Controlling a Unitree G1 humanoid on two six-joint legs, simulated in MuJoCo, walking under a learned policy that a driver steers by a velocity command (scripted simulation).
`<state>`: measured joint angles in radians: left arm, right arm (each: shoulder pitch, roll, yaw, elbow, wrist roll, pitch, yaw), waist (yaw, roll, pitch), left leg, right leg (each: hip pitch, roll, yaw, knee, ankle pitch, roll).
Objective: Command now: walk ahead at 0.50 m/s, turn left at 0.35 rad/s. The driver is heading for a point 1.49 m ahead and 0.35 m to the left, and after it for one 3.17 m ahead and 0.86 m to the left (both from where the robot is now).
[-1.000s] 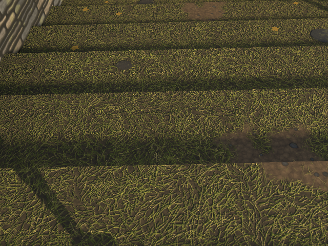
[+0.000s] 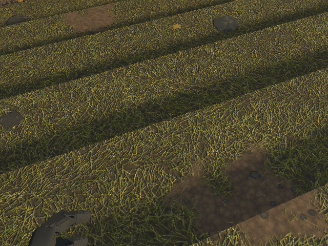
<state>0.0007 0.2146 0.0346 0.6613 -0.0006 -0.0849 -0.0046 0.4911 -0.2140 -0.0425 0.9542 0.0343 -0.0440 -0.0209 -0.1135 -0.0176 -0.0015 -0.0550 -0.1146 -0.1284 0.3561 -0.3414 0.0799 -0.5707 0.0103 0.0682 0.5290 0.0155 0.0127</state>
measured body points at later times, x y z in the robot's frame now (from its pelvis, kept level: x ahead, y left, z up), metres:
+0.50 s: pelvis +0.24 +0.06 -0.02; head +0.24 +0.08 +0.43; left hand +0.20 +0.35 -0.15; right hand +0.46 -0.17 -0.10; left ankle +0.24 +0.17 -0.71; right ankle +0.16 -0.11 -0.73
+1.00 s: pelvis +0.52 +0.15 -0.11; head +0.54 +0.17 +0.34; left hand +0.64 +0.46 -0.18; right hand +0.63 -0.12 -0.23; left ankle +0.23 +0.17 -0.73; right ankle +0.70 +0.13 -0.85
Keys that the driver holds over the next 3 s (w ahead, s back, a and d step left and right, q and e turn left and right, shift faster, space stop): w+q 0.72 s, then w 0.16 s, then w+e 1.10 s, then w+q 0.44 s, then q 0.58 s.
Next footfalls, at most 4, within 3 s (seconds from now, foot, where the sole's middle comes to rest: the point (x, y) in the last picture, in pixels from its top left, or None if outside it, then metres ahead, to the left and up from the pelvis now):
0.06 right None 0.20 -0.11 -0.77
0.48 left None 0.27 0.19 -0.77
1.02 right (124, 210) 0.71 0.13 -0.94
1.42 left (70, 186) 0.87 0.40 -0.94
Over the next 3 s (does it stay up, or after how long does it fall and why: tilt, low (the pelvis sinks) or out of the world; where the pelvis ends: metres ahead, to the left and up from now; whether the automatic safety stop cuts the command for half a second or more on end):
stays up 1.49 0.21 -0.34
